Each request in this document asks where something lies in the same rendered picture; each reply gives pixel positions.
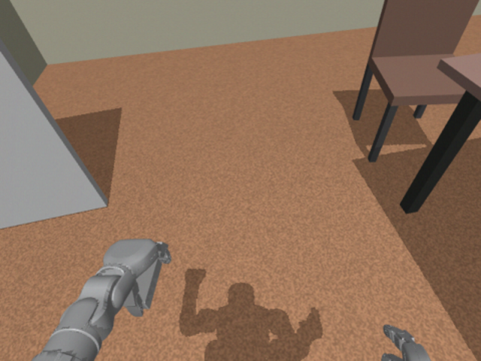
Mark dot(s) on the chair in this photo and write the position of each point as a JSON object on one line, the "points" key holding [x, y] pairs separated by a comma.
{"points": [[411, 38]]}

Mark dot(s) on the left robot hand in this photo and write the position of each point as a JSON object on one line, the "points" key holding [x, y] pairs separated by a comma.
{"points": [[137, 255]]}

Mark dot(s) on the left robot arm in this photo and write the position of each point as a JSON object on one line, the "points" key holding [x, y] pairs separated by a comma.
{"points": [[89, 320]]}

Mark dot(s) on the small box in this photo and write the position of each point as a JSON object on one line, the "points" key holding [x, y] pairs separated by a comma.
{"points": [[147, 283]]}

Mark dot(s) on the table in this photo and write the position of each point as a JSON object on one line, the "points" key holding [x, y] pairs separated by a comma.
{"points": [[466, 72]]}

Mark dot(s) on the right robot hand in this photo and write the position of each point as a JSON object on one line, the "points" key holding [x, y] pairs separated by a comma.
{"points": [[404, 341]]}

